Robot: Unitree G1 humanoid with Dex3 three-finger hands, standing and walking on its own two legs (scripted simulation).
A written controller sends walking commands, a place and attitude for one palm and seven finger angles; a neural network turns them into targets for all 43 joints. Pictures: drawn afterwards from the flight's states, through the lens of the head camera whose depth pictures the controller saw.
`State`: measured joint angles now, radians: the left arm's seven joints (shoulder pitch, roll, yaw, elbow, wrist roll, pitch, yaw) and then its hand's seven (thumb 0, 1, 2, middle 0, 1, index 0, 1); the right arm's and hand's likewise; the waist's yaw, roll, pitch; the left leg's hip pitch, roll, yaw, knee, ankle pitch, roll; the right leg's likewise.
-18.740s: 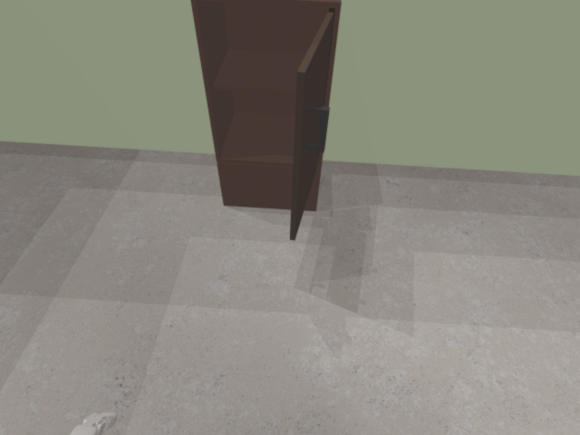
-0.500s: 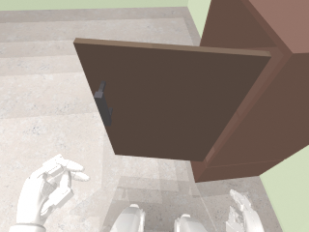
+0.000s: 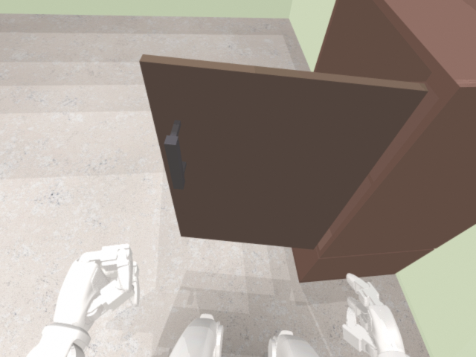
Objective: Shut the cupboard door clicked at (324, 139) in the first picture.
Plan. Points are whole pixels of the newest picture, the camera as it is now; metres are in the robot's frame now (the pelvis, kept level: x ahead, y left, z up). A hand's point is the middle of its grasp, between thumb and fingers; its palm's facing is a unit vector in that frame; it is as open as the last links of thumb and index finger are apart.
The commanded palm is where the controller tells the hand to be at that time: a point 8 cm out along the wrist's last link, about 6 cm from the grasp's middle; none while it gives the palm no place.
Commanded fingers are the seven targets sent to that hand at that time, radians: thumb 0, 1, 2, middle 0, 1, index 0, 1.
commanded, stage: raise the hand and make a fist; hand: left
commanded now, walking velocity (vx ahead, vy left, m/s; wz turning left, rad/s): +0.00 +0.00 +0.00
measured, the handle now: (177, 156) +0.44 +0.15 +0.06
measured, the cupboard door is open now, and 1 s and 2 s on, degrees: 80 80 80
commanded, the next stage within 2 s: bring the fist close to the handle in 0.52 s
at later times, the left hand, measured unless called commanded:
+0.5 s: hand (128, 260) +0.24 +0.18 +0.07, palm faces +0.02 -1.00 -0.05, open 3.2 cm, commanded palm +0.21 +0.23 +0.06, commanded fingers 0.00 0.90 0.90 -1.30 -1.50 -1.30 -1.50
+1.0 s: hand (166, 245) +0.27 +0.14 +0.05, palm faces -0.09 -1.00 -0.01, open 3.2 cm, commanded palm +0.26 +0.20 +0.06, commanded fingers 0.00 0.90 0.90 -1.30 -1.50 -1.30 -1.50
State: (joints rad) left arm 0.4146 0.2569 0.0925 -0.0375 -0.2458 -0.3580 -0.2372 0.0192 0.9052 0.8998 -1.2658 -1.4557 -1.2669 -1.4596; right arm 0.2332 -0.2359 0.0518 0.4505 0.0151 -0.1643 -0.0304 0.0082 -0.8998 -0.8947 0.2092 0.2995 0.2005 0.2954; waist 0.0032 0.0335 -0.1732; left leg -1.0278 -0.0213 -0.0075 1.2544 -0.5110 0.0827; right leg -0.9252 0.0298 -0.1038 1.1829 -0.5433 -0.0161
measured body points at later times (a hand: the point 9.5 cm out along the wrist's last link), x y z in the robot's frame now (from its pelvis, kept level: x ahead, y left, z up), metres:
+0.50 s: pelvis +0.01 -0.01 +0.00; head +0.08 +0.01 +0.45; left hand +0.23 +0.24 +0.07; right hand +0.20 -0.25 -0.07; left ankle +0.05 +0.06 -0.63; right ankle +0.02 -0.12 -0.63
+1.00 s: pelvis +0.01 -0.02 +0.00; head +0.08 -0.01 +0.45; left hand +0.27 +0.19 +0.05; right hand +0.19 -0.26 -0.08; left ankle +0.05 +0.06 -0.63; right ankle +0.02 -0.12 -0.63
